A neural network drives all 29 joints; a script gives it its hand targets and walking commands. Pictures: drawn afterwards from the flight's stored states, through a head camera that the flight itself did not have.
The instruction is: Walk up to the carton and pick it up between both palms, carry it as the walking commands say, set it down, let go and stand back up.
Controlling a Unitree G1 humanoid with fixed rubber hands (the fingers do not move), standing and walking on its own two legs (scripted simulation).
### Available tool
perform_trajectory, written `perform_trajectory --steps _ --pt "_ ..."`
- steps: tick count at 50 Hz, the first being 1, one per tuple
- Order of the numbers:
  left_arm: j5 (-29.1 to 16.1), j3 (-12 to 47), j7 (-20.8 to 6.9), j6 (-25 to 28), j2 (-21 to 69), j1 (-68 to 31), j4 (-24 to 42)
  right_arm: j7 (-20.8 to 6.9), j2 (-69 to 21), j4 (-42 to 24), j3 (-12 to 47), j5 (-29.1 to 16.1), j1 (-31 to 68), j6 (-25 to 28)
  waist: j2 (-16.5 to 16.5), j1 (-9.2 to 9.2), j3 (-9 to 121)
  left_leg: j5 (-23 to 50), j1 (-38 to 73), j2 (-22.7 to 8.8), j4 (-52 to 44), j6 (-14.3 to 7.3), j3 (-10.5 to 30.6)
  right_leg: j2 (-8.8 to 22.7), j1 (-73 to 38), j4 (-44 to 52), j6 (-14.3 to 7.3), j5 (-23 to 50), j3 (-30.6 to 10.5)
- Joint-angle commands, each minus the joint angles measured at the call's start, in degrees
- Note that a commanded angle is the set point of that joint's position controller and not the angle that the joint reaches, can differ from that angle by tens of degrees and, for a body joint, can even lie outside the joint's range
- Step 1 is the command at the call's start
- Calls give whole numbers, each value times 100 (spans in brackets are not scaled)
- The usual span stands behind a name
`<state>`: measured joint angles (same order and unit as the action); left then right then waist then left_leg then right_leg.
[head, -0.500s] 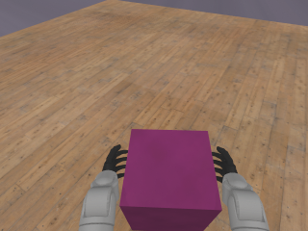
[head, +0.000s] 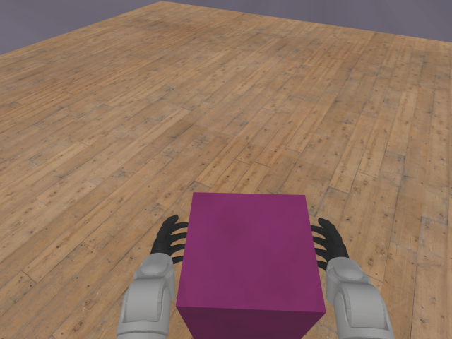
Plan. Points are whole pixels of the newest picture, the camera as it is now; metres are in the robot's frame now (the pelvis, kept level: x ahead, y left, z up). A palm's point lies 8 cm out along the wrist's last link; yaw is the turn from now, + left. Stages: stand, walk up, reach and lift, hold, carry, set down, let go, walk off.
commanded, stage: carry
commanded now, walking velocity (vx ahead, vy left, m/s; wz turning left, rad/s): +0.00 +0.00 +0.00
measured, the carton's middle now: (246, 271) +0.29 +0.00 -0.05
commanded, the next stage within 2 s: none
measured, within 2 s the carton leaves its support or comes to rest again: neither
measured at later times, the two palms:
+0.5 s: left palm (161, 260) +0.27 +0.14 +0.04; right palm (337, 262) +0.27 -0.15 +0.04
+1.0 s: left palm (162, 259) +0.27 +0.14 +0.04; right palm (339, 261) +0.27 -0.16 +0.04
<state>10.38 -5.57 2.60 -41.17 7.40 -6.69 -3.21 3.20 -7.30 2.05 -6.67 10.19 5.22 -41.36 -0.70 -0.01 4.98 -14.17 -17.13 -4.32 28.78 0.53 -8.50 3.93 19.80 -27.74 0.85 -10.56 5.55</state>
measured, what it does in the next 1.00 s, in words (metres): stands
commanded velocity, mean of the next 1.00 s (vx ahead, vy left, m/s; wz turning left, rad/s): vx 0.00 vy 0.00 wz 0.00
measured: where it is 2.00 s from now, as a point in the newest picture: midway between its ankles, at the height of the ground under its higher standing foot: outside the picture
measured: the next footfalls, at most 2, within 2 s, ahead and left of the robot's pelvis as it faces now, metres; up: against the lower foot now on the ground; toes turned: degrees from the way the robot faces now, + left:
none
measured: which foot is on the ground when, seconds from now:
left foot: down 0.00-1.00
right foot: down 0.00-1.00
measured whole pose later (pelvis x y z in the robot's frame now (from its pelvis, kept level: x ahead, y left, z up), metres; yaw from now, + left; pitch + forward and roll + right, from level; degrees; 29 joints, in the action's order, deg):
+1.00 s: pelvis +0.00 +0.00 +0.00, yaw +0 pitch +4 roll +0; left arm 10.1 -4.7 3.1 -43.3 7.3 -4.9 -0.9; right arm 3.1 -7.3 0.3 -6.3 9.6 4.6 -43.8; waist -0.9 0.1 7.2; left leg -13.1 -17.2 -4.1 27.0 0.8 -8.5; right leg 4.0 20.2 -26.8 0.7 -10.1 5.7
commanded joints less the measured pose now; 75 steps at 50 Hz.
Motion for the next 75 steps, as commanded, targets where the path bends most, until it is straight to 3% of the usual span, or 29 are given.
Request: perform_trajectory --steps 1,75 --pt "-1087 2880 -899 137 4087 -2073 500 -1027 -3973 -637 2958 -1164 2204 173 57 4 1300 642 277 -496 -553 -53 471 436 -700 311 -155 843 -435" --pt "-1164 2975 -782 -119 4087 -1853 794 -954 -3903 -860 2998 -1277 2096 -100 13 15 1302 550 206 -504 -703 24 454 518 -674 421 -116 814 -475"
